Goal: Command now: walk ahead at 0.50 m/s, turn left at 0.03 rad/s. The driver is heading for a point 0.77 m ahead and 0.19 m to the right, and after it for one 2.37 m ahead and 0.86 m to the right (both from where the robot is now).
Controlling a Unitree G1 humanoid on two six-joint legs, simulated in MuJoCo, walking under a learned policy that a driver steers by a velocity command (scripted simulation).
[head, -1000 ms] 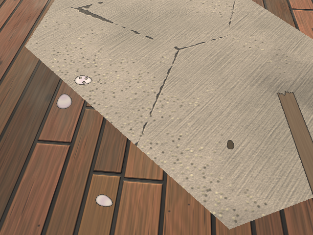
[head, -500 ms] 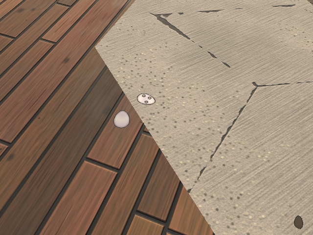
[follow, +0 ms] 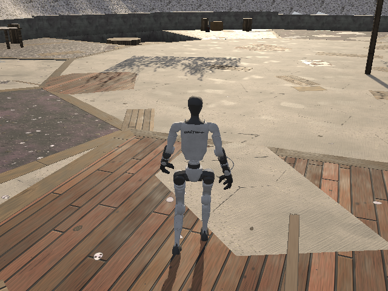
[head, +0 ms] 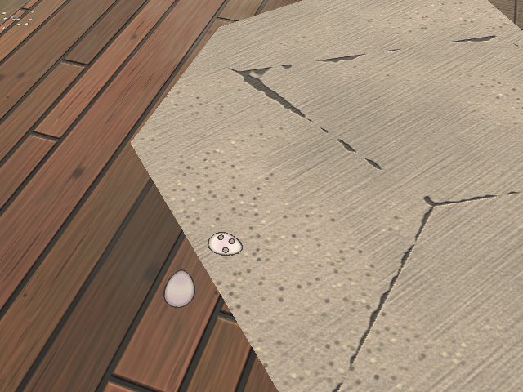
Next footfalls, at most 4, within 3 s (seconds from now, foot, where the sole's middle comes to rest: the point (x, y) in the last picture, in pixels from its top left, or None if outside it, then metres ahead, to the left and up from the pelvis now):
0.50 left None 0.44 0.14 -0.76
1.06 right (318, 294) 0.71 -0.13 -0.76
1.54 left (284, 197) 1.05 -0.06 -0.76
2.02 right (392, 178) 1.11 -0.41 -0.76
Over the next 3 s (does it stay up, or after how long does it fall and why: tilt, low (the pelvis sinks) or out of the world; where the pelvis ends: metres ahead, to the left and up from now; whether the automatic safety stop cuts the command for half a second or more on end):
stays up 1.49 -0.51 0.02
